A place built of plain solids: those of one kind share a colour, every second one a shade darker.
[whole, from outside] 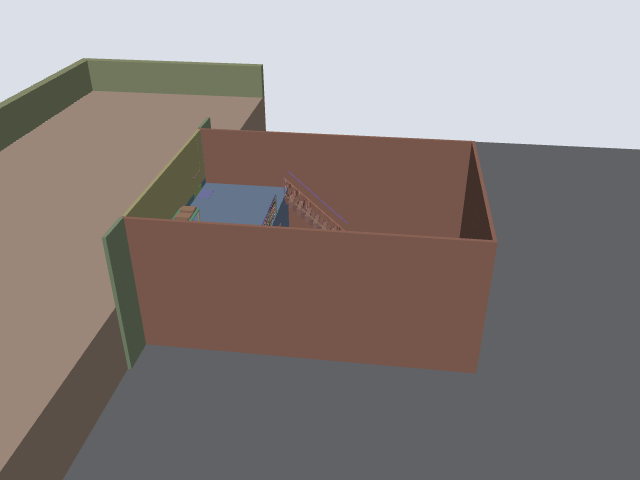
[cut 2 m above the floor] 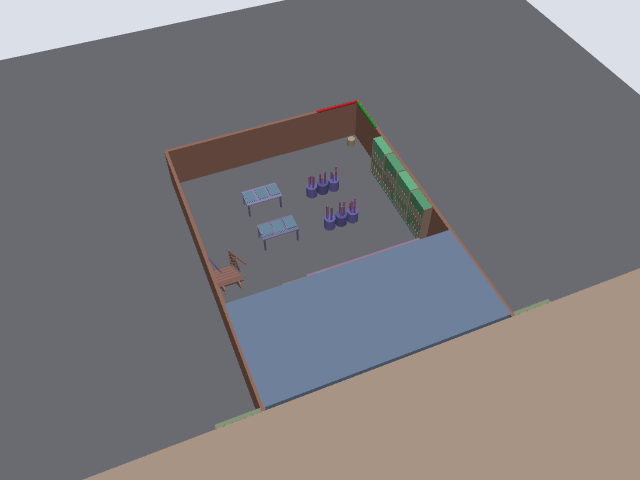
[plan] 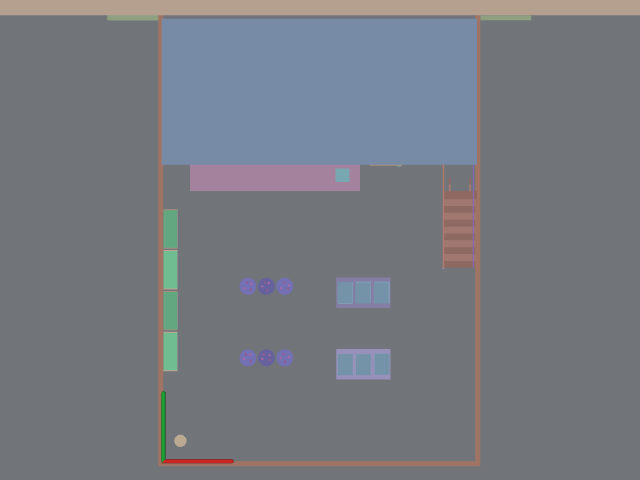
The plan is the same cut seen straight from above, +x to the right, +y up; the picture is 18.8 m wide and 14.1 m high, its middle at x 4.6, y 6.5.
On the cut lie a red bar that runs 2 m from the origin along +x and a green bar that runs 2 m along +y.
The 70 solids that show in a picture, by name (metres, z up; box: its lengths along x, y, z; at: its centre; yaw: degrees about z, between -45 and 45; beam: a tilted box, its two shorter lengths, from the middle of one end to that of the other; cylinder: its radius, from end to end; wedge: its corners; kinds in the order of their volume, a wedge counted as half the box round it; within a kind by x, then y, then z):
{
 "street_ground_1": {"box": [39.16, 12.65, 2.96], "at": [4.58, 19.43, 1.43]},
 "upper_1": {"box": [9.26, 4.29, 2.96], "at": [4.58, 10.86, 1.43]},
 "street_hedge_1": {"box": [39.16, 0.6, 2.2], "at": [4.58, 26.05, 4.01]},
 "street_hedge_2": {"box": [0.6, 12.65, 2.2], "at": [23.86, 19.43, 4.01]},
 "wall_1": {"box": [0.15, 13.25, 5.82], "at": [-0.07, 6.47, 2.86]},
 "wall_2": {"box": [4.15, 0.15, 5.82], "at": [1.93, -0.07, 2.86]},
 "wall_3": {"box": [1.5, 0.15, 5.82], "at": [4.45, -0.07, 2.86]},
 "wall_4": {"box": [4.41, 0.15, 5.82], "at": [7.11, -0.07, 2.86]},
 "wall_5": {"box": [0.15, 13.25, 5.82], "at": [9.23, 6.47, 2.86]},
 "window_wall_1": {"box": [7.26, 0.15, 2.86], "at": [3.63, 13.03, 4.34]},
 "window_wall_2": {"box": [1.2, 0.15, 2.86], "at": [7.86, 13.03, 4.34]},
 "window_wall_3": {"box": [0.7, 0.15, 2.86], "at": [8.81, 13.03, 4.34]},
 "shelves_body_1": {"box": [0.4, 1.16, 2.1], "at": [0.2, 3.23, 1.0]},
 "shelves_body_2": {"box": [0.4, 1.16, 2.1], "at": [0.2, 4.42, 1.0]},
 "shelves_body_3": {"box": [0.4, 1.16, 2.1], "at": [0.2, 5.62, 1.0]},
 "shelves_body_4": {"box": [0.4, 1.16, 2.1], "at": [0.2, 6.83, 1.0]},
 "hull_return_1": {"box": [1.5, 0.15, 5.82], "at": [-0.9, 13.03, 2.91]},
 "hull_return_2": {"box": [1.5, 0.15, 5.82], "at": [10.06, 13.03, 2.91]},
 "shelves_goods_1": {"box": [0.41, 1.06, 0.35], "at": [0.2, 3.23, 0.78]},
 "shelves_goods_2": {"box": [0.41, 0.89, 0.35], "at": [0.2, 3.24, 0.31]},
 "shelves_goods_3": {"box": [0.41, 1.0, 0.35], "at": [0.2, 3.24, 1.22]},
 "shelves_goods_4": {"box": [0.41, 0.8, 0.32], "at": [0.2, 4.32, 0.29]},
 "shelves_goods_5": {"box": [0.41, 0.97, 0.36], "at": [0.2, 4.43, 0.79]},
 "shelves_goods_6": {"box": [0.41, 0.86, 0.41], "at": [0.2, 4.52, 1.25]},
 "shelves_goods_7": {"box": [0.41, 0.98, 0.31], "at": [0.2, 5.64, 0.28]},
 "shelves_goods_8": {"box": [0.41, 0.93, 0.29], "at": [0.2, 5.67, 0.76]},
 "shelves_goods_9": {"box": [0.41, 0.9, 0.39], "at": [0.2, 5.67, 1.24]},
 "shelves_goods_10": {"box": [0.41, 1.06, 0.44], "at": [0.2, 6.82, 1.26]},
 "shelves_goods_11": {"box": [0.41, 0.93, 0.33], "at": [0.2, 6.85, 0.78]},
 "shelves_goods_12": {"box": [0.41, 0.77, 0.28], "at": [0.2, 6.95, 0.27]},
 "bin_1": {"cylinder": 0.25, "from": [2.48, 3.04, 0.0], "to": [2.48, 3.04, 0.55]},
 "bin_2": {"cylinder": 0.25, "from": [2.48, 5.14, 0.0], "to": [2.48, 5.14, 0.55]},
 "bin_3": {"cylinder": 0.25, "from": [3.02, 3.04, 0.0], "to": [3.02, 3.04, 0.55]},
 "bin_4": {"cylinder": 0.25, "from": [3.02, 5.14, 0.0], "to": [3.02, 5.14, 0.55]},
 "bin_5": {"cylinder": 0.25, "from": [3.56, 3.04, 0.0], "to": [3.56, 3.04, 0.55]},
 "bin_6": {"cylinder": 0.25, "from": [3.56, 5.14, 0.0], "to": [3.56, 5.14, 0.55]},
 "stair_step_1": {"box": [0.96, 0.24, 0.08], "at": [8.73, 5.8, 0.14]},
 "stair_step_2": {"box": [0.96, 0.24, 0.08], "at": [8.73, 6.0, 0.32]},
 "stair_step_3": {"box": [0.96, 0.24, 0.08], "at": [8.73, 6.21, 0.51]},
 "stair_step_4": {"box": [0.96, 0.24, 0.08], "at": [8.73, 6.41, 0.69]},
 "stair_step_5": {"box": [0.96, 0.24, 0.08], "at": [8.73, 6.61, 0.87]},
 "stair_step_6": {"box": [0.96, 0.24, 0.08], "at": [8.73, 6.81, 1.05]},
 "stair_step_7": {"box": [0.96, 0.24, 0.08], "at": [8.73, 7.01, 1.23]},
 "stair_step_8": {"box": [0.96, 0.24, 0.08], "at": [8.73, 7.21, 1.42]},
 "stair_step_9": {"box": [0.96, 0.24, 0.08], "at": [8.73, 7.42, 1.6]},
 "stair_step_10": {"box": [0.96, 0.24, 0.08], "at": [8.73, 7.62, 1.78]},
 "stair_step_11": {"box": [0.96, 0.24, 0.08], "at": [8.73, 7.82, 1.96]},
 "stair_step_12": {"box": [0.96, 0.24, 0.08], "at": [8.73, 8.02, 2.14]},
 "stair_step_13": {"box": [0.96, 0.24, 0.08], "at": [8.73, 8.22, 2.33]},
 "stair_step_14": {"box": [0.96, 0.24, 0.08], "at": [8.73, 8.43, 2.51]},
 "stair_guard_rail_1": {"wedge": [[8.2, 5.68, 1.08], [8.2, 5.68, 1.14], [8.2, 8.71, 3.81], [8.2, 8.71, 3.87], [8.25, 5.68, 1.08], [8.25, 5.68, 1.14], [8.25, 8.71, 3.81], [8.25, 8.71, 3.87]]},
 "stair_wall_rail_1": {"wedge": [[9.09, 5.68, 1.09], [9.09, 5.68, 1.14], [9.09, 8.71, 3.82], [9.09, 8.71, 3.87], [9.12, 5.68, 1.09], [9.12, 5.68, 1.14], [9.12, 8.71, 3.82], [9.12, 8.71, 3.87]]},
 "counter_top_1": {"box": [5.0, 0.78, 0.04], "at": [3.28, 8.33, 1.02]},
 "back_stallriser_1": {"box": [7.26, 0.05, 0.3], "at": [3.63, 12.97, 3.06]},
 "top_1": {"box": [1.6, 0.9, 0.04], "at": [5.88, 2.85, 0.74]},
 "top_2": {"box": [1.6, 0.9, 0.04], "at": [5.88, 4.95, 0.74]},
 "upper_top_1": {"box": [1.6, 0.9, 0.04], "at": [4.1, 12.34, 3.65]},
 "till_1": {"box": [0.42, 0.4, 0.28], "at": [5.26, 8.4, 1.18]},
 "plant_pot_1": {"cylinder": 0.18, "from": [0.5, 0.6, 0.0], "to": [0.5, 0.6, 0.38]},
 "kite_1": {"box": [0.44, 0.62, 0.022], "at": [5.33, 4.96, 0.84]},
 "kite_2": {"box": [0.44, 0.62, 0.022], "at": [5.34, 2.84, 0.79]},
 "kite_3": {"box": [0.44, 0.62, 0.022], "at": [5.86, 4.95, 0.79]},
 "kite_4": {"box": [0.44, 0.62, 0.022], "at": [5.87, 2.84, 0.79]},
 "kite_5": {"box": [0.44, 0.62, 0.022], "at": [6.4, 4.94, 0.84]},
 "kite_6": {"box": [0.44, 0.62, 0.022], "at": [6.42, 2.85, 0.79]},
 "door_mat_1": {"box": [0.9, 0.6, 0.07], "at": [7.86, 12.6, 2.89]},
 "shelves_cheek_1": {"box": [0.41, 0.032, 2.1], "at": [0.21, 7.39, 1.0]},
 "street_door_kick_1": {"box": [1.2, 0.05, 0.3], "at": [7.86, 12.97, 3.06]},
 "upper_kite_1": {"box": [0.44, 0.62, 0.022], "at": [4.09, 12.35, 3.73]},
 "upper_kite_2": {"box": [0.44, 0.62, 0.022], "at": [4.65, 12.35, 3.77]}
}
